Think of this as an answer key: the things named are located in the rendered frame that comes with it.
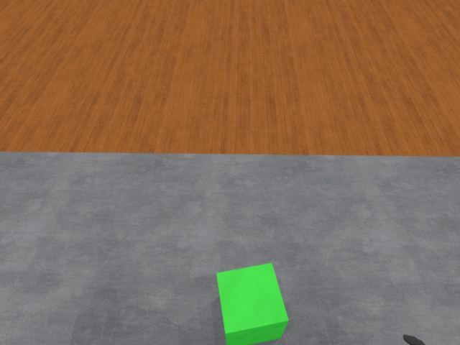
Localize carton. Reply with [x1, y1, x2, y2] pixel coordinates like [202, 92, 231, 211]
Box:
[216, 263, 289, 345]

